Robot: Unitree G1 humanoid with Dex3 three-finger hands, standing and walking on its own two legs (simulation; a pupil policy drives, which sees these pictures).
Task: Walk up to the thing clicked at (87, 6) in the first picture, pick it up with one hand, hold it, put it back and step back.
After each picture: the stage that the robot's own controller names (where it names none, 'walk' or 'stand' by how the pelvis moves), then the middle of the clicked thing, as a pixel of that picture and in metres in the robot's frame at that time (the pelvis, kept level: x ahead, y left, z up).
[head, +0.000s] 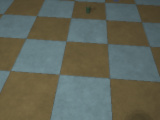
stand; (88, 9) +2.14 -0.12 -0.72
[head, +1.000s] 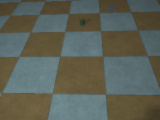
walk; (82, 21) +2.01 +0.08 -0.71
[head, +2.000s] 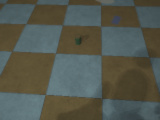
walk; (78, 39) +1.37 +0.12 -0.72
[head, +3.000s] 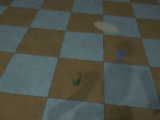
walk; (75, 80) +0.88 +0.06 -0.70
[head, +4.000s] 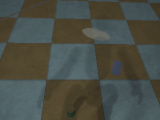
walk; (70, 111) +0.54 +0.05 -0.71
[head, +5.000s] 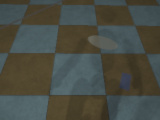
stand; out of the picture +0.36 +0.05 -0.71
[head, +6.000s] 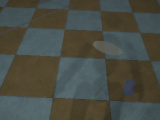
stand; out of the picture +0.37 +0.03 -0.72
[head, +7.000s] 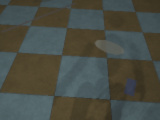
stand; out of the picture +0.37 +0.03 -0.72
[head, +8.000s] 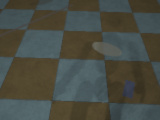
stand; out of the picture +0.34 +0.05 -0.73
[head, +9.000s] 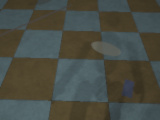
stand; out of the picture +0.34 +0.05 -0.73
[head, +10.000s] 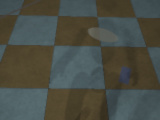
go down; out of the picture +0.36 +0.05 -0.71
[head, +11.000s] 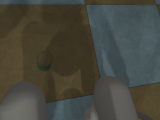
go down; (44, 61) +0.44 +0.11 -0.29
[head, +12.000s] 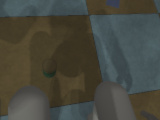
approach; (49, 68) +0.44 +0.10 -0.31
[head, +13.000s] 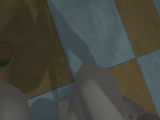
close in; (1, 55) +0.43 +0.15 -0.23
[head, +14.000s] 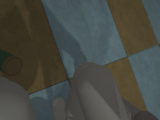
lift; (3, 61) +0.41 +0.13 -0.22
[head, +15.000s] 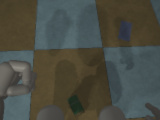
hold; (75, 105) +0.34 +0.02 -0.51
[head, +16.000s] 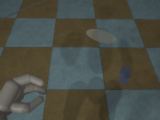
go down; out of the picture +0.29 +0.00 -0.69
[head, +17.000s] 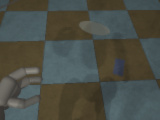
go down; out of the picture +0.31 +0.00 -0.67
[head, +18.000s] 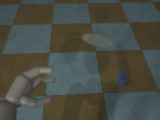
go down; out of the picture +0.29 -0.01 -0.70
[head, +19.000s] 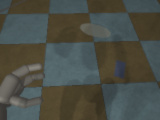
go down; out of the picture +0.31 -0.02 -0.68
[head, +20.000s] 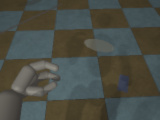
go down; out of the picture +0.28 -0.01 -0.72
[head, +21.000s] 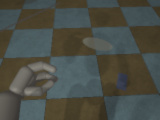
go down; out of the picture +0.29 -0.02 -0.72
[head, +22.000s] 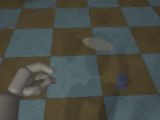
go down; out of the picture +0.30 -0.03 -0.72
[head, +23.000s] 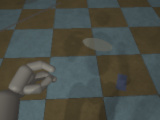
hold; out of the picture +0.30 -0.03 -0.73
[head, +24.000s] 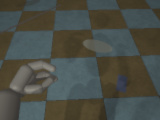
hold; out of the picture +0.30 -0.04 -0.73
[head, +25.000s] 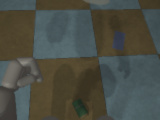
crouch; (80, 108) +0.35 -0.04 -0.57
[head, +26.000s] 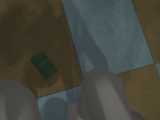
lower; (45, 66) +0.41 +0.03 -0.26
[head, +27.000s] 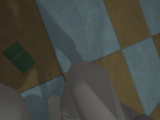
lower; (20, 58) +0.42 +0.04 -0.26
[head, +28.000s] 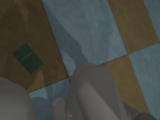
lower; (29, 59) +0.42 +0.04 -0.26
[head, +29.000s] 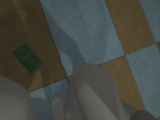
lower; (28, 59) +0.43 +0.03 -0.26
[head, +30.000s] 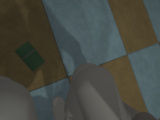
lower; (31, 57) +0.43 +0.03 -0.26
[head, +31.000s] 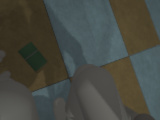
open; (34, 57) +0.43 +0.03 -0.26
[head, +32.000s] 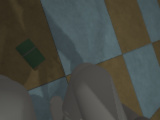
rise; (31, 54) +0.44 +0.02 -0.26
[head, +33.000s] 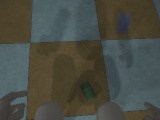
stand; (88, 91) +0.39 -0.06 -0.50
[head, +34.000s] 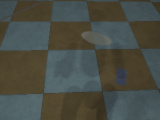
stand; out of the picture +0.33 -0.11 -0.68
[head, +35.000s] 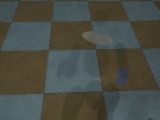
stand; out of the picture +0.33 -0.10 -0.68
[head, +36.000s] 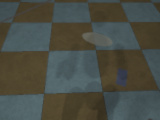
stand; out of the picture +0.34 -0.11 -0.68
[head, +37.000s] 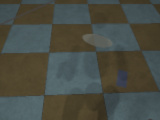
stand; out of the picture +0.34 -0.11 -0.68
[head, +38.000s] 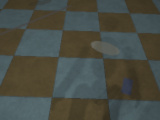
stand; out of the picture +0.35 -0.13 -0.74
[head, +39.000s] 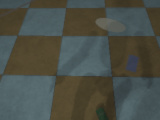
walk; (102, 116) +0.42 -0.11 -0.71
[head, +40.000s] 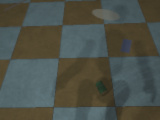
walk; (101, 88) +0.67 -0.13 -0.73
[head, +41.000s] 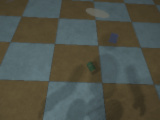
stand; (91, 68) +0.99 -0.13 -0.73
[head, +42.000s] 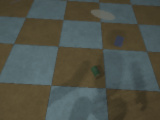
stand; (96, 72) +0.92 -0.16 -0.73
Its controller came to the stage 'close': yes
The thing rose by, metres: 0.01
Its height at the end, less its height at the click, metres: -0.02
